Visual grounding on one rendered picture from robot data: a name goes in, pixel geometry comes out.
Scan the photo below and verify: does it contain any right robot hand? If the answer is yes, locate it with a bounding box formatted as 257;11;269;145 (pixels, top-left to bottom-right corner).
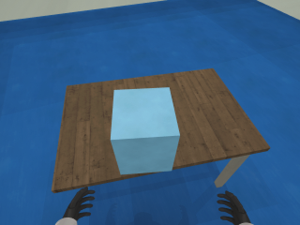
217;190;251;225

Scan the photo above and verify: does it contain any carton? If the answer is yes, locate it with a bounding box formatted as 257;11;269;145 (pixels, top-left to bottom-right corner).
111;87;180;175

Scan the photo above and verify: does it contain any table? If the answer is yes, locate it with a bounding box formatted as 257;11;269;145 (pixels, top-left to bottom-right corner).
51;68;271;193

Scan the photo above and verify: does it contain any left robot hand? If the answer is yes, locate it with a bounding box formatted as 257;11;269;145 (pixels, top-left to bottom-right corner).
62;187;95;221

